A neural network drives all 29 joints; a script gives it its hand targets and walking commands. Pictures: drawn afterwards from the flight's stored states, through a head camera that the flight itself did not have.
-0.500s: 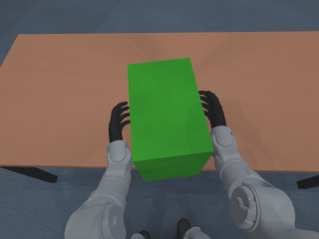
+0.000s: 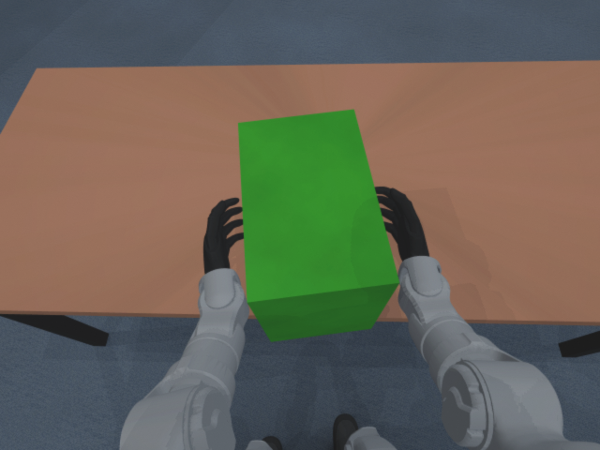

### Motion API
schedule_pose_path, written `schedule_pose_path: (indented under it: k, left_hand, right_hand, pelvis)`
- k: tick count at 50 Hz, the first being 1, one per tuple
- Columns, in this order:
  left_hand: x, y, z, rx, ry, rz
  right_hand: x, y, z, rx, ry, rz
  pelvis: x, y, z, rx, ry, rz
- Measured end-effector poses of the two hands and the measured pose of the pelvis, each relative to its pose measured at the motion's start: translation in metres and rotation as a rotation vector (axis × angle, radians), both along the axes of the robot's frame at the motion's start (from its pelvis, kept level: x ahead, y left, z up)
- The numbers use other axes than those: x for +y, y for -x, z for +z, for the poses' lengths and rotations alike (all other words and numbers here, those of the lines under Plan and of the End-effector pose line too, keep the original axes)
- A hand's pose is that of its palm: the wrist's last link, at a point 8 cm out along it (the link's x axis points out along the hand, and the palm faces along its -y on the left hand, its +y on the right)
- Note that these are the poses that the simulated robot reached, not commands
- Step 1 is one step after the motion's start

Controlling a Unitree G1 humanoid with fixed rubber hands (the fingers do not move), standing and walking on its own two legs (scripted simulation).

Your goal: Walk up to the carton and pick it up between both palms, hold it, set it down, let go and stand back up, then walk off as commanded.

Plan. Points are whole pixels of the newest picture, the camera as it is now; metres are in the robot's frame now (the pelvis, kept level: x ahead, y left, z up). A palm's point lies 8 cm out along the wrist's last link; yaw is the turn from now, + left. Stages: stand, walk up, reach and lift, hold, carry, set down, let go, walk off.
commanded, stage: set down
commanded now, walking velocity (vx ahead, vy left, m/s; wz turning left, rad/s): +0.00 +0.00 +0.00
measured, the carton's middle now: (309, 233) +0.45 +0.01 -0.06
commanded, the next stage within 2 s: none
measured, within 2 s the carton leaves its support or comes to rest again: neither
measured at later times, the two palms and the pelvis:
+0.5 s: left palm (199, 319) +0.31 +0.15 -0.03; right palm (452, 303) +0.32 -0.18 -0.03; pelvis -0.01 +0.00 +0.01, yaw +0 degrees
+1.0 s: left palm (173, 368) +0.24 +0.17 +0.00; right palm (474, 362) +0.25 -0.18 -0.02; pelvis -0.03 +0.01 +0.02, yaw +0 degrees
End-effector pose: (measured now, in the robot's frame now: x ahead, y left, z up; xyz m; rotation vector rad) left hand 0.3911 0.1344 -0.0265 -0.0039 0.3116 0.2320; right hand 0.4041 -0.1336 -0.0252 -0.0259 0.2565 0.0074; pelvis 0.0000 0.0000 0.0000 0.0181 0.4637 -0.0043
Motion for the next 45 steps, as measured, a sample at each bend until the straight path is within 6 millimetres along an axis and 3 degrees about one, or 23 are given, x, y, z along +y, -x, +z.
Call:
schedule_pose_path:
  k: [11,21,37,45]
  left_hand:
    - [0.009,0.037,-0.015,0.048,-0.01,0.011]
    - [0.018,0.071,-0.004,0.006,-0.008,0.035]
    - [0.03,0.132,0.006,-0.003,-0.002,0.06]
    - [0.036,0.141,0.019,-0.023,-0.014,0.057]
  right_hand:
    - [-0.017,0.03,-0.009,0.014,0.005,-0.025]
    - [-0.037,0.065,-0.007,0.035,0.008,-0.059]
    - [-0.055,0.141,-0.01,0.073,-0.005,-0.076]
    - [-0.054,0.152,0.003,0.045,-0.02,-0.067]
  pelvis:
    - [0.0,0.003,0.001,-0.03,0.0,0.0]
    - [0.001,0.009,0.004,-0.099,0.003,-0.001]
    - [0.004,0.026,0.01,-0.286,0.008,-0.003]
    - [0.006,0.03,0.014,-0.365,0.011,-0.003]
